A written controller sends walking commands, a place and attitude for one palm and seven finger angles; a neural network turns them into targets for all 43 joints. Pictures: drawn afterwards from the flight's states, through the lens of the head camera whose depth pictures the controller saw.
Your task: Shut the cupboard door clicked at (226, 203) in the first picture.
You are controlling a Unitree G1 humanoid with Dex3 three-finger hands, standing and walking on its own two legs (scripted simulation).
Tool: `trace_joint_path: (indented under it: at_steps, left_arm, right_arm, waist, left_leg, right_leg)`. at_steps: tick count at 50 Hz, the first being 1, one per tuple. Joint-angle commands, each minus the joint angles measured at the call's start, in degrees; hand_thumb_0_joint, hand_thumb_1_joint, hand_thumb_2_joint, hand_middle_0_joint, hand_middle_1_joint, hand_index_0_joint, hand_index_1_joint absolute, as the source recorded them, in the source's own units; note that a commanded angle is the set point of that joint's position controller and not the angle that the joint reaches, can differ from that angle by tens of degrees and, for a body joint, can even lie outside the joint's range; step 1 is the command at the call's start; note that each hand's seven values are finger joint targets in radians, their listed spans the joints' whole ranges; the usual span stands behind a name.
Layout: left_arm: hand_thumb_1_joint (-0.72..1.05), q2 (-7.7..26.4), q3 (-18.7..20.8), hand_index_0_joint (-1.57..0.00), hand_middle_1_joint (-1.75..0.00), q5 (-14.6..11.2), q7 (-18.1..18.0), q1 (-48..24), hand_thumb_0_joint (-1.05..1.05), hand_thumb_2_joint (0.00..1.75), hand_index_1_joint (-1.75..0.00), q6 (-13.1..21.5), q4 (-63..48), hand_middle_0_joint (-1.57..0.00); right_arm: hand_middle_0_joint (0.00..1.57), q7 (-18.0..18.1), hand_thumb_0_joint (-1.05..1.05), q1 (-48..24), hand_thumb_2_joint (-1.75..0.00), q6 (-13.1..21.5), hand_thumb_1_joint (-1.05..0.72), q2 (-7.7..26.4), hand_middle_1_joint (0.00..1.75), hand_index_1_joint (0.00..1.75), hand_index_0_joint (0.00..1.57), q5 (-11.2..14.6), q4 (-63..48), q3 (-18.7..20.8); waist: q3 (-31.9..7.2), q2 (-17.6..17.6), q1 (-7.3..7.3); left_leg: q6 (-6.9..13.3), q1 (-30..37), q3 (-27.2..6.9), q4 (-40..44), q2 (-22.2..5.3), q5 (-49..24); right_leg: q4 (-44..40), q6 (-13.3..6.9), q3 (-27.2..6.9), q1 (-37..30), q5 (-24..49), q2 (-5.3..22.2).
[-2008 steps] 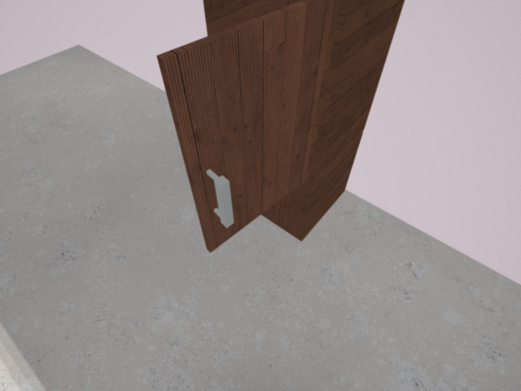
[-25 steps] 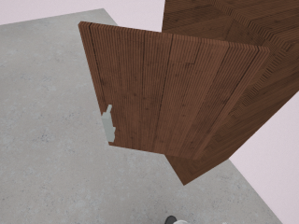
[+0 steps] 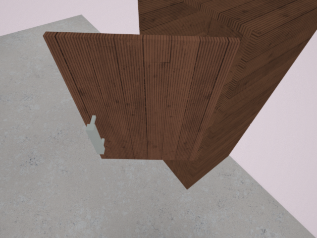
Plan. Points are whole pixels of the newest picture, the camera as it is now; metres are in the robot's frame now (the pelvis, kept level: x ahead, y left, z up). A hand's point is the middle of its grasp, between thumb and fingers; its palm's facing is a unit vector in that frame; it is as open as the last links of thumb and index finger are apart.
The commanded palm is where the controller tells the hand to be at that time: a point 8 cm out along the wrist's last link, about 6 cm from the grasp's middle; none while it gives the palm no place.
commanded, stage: come to a stop and stand still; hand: left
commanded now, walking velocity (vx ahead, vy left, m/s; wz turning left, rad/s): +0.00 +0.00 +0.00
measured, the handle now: (97, 135) +0.44 +0.22 -0.10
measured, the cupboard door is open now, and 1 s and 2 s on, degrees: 53 53 53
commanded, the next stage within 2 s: look again from close up in 0.54 s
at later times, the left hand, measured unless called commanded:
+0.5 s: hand out of the picture +0.00 +0.13 -0.17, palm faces +0.08 -0.98 -0.20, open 7.3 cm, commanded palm none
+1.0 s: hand out of the picture +0.03 +0.21 -0.19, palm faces +0.03 -0.98 -0.21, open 7.4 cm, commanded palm none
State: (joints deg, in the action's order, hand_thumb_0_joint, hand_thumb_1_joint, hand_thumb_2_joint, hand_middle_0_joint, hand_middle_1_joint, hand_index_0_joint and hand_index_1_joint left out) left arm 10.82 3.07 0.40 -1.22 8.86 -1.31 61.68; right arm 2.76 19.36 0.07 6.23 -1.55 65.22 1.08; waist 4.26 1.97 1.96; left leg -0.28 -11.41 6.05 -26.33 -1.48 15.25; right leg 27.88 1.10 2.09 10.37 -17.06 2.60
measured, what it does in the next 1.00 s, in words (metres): stands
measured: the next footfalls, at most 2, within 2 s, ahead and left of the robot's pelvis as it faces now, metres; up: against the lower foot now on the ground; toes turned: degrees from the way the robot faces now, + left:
right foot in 1.48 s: +0.04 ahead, -0.05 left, +0.00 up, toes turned +4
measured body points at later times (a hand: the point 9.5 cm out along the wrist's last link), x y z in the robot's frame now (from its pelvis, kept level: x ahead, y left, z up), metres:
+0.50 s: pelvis +0.01 -0.05 +0.00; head +0.03 -0.05 +0.45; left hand -0.01 +0.18 -0.15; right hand +0.01 -0.26 -0.16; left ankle -0.02 +0.12 -0.74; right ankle -0.04 -0.12 -0.74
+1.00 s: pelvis +0.01 +0.03 -0.01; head +0.02 +0.04 +0.44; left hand +0.03 +0.26 -0.17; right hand +0.09 -0.20 -0.15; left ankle -0.02 +0.12 -0.74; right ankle -0.04 -0.12 -0.74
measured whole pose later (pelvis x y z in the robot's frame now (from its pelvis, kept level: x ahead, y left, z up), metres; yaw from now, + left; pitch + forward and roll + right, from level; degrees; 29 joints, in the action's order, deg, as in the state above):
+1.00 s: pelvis +0.01 +0.03 -0.01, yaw -2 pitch -1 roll -1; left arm 10.2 0.9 1.1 -3.1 17.1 0.1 58.5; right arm 1.7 9.0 1.1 8.4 -1.1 58.6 1.8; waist 1.3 0.8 -1.4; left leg 1.7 -13.1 3.6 -35.2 -0.8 21.6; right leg 32.3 1.9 0.7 10.7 -20.9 1.9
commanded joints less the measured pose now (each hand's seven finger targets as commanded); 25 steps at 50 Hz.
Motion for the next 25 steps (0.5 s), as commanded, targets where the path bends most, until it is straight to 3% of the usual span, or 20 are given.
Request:
trace_joint_path:
  at_steps: [1,2,3,4,9,12,16,18,22,25]
  left_arm:
    - [0.9,6.62,0.06,-0.2,-0.3,0.03,-0.78,6.28,0.0,0.9,-0.3,1.62,0.88,-0.2]
    - [0.9,6.31,-0.18,-0.2,-0.3,0.13,-0.81,4.96,0.0,0.9,-0.3,1.5,0.31,-0.2]
    - [0.9,5.78,-0.21,-0.2,-0.3,0.22,-1.0,4.57,0.0,0.9,-0.3,2.05,0.47,-0.2]
    - [0.9,4.92,-0.46,-0.2,-0.3,0.05,-1.03,4.62,0.0,0.9,-0.3,2.26,0.5,-0.2]
    - [0.9,3.45,-0.66,-0.2,-0.3,-0.09,-0.92,4.32,0.0,0.9,-0.3,2.09,0.39,-0.2]
    - [0.9,3.48,-0.72,-0.2,-0.3,0.01,-0.92,5.75,0.0,0.9,-0.3,2.14,0.55,-0.2]
    - [0.9,3.87,-0.63,-0.2,-0.3,-0.01,-0.89,6.4,0.0,0.9,-0.3,2.42,0.63,-0.2]
    - [0.9,3.84,-0.68,-0.2,-0.3,0.05,-0.92,6.87,0.0,0.9,-0.3,2.4,0.78,-0.2]
    - [0.9,3.82,-0.81,-0.2,-0.3,0.14,-0.98,8.33,0.0,0.9,-0.3,2.56,1.34,-0.2]
    - [0.9,3.65,-0.92,-0.2,-0.3,0.11,-1.05,9.56,0.0,0.9,-0.3,2.73,1.75,-0.2]
  right_arm:
    - [0.2,-0.55,0.0,1.63,-0.9,0.12,-0.9,3.11,0.3,0.3,0.2,0.74,-1.83,0.26]
    - [0.2,-0.76,0.0,1.49,-0.9,-0.31,-0.9,2.34,0.3,0.3,0.2,0.54,-1.64,0.14]
    - [0.2,-0.62,0.0,2.18,-0.9,-0.43,-0.9,2.45,0.3,0.3,0.2,0.13,-0.65,0.1]
    - [0.2,-0.53,0.0,2.88,-0.9,-0.38,-0.9,3.42,0.3,0.3,0.2,0.11,0.04,0.18]
    - [0.2,-0.58,0.0,3.5,-0.9,-0.23,-0.9,3.78,0.3,0.3,0.2,0.18,1.7,0.09]
    - [0.2,-0.49,0.0,2.47,-0.9,-0.25,-0.9,3.9,0.3,0.3,0.2,0.25,1.55,0.09]
    - [0.2,-0.46,0.0,1.97,-0.9,-0.25,-0.9,4.52,0.3,0.3,0.2,0.28,0.94,0.19]
    - [0.2,-0.38,0.0,1.62,-0.9,-0.37,-0.9,4.56,0.3,0.3,0.2,0.38,0.77,0.21]
    - [0.2,-0.24,0.0,0.71,-0.9,-0.37,-0.9,4.72,0.3,0.3,0.2,0.59,0.32,0.29]
    - [0.2,-0.16,0.0,0.55,-0.9,-0.16,-0.9,5.22,0.3,0.3,0.2,0.65,0.22,0.15]
  waist:
    - [-3.16,5.35,-1.48]
    - [-1.68,3.73,-1.21]
    - [-2.25,7.9,-0.94]
    - [-2.08,8.1,-1.03]
    - [1.82,-0.69,-1.06]
    - [2.2,-1.81,-1.59]
    - [-0.27,-1.29,-1.38]
    - [0.31,-0.75,-1.37]
    - [-0.54,0.73,-1.46]
    - [-2.21,-0.09,-1.39]
  left_leg:
    - [-1.74,-5.13,-2.06,0.32,-3.05,3.64]
    - [-1.72,-2.76,-2.15,0.29,-2.99,2.26]
    - [-1.87,-2.0,-1.9,-0.44,-3.18,-0.44]
    - [-1.97,-1.48,-1.94,-0.31,-3.59,-1.76]
    - [-2.06,1.04,-3.04,3.64,-5.13,-8.32]
    - [-2.12,1.39,-2.67,3.96,-5.26,-7.88]
    - [-2.24,2.67,-2.56,3.59,-5.19,-8.47]
    - [-2.25,2.69,-2.32,3.68,-5.12,-7.69]
    - [-2.21,3.97,-1.99,3.78,-5.13,-7.94]
    - [-2.12,4.67,-2.34,3.54,-5.38,-10.63]
  right_leg:
    - [-10.11,-5.62,-8.87,-4.15,14.66,13.46]
    - [-10.36,-5.92,-7.47,-1.34,15.76,12.45]
    - [-9.6,-5.73,-7.06,-1.79,19.52,9.71]
    - [-9.08,-5.49,-5.86,-1.86,21.8,9.08]
    - [-9.69,-3.45,-3.77,1.85,12.76,5.25]
    - [-10.91,-2.79,-4.13,1.3,12.82,4.76]
    - [-10.78,-2.65,-4.61,-0.02,16.08,4.72]
    - [-11.34,-2.3,-4.42,0.13,16.12,4.68]
    - [-11.47,-1.66,-4.37,-0.51,19.43,4.54]
    - [-10.0,-1.7,-4.0,-1.81,23.89,4.43]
